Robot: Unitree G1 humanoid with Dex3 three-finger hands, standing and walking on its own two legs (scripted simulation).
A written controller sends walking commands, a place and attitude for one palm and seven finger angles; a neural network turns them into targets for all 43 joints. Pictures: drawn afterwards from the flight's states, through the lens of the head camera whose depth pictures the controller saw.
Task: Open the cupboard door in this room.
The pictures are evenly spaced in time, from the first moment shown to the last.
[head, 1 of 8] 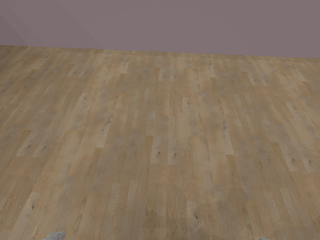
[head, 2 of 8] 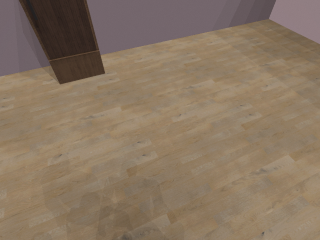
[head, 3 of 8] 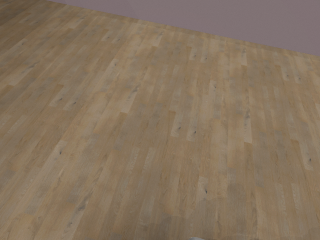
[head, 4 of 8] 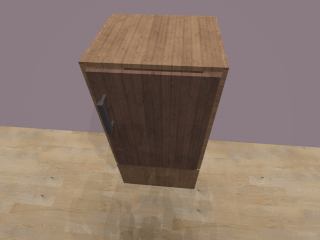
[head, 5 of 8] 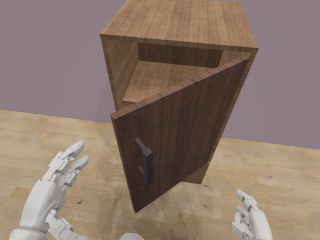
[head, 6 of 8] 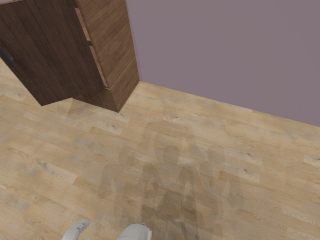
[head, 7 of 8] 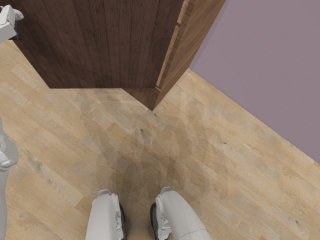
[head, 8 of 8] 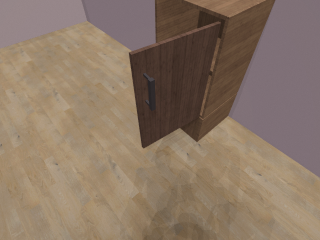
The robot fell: no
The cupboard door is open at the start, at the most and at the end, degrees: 0 83 83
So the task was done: yes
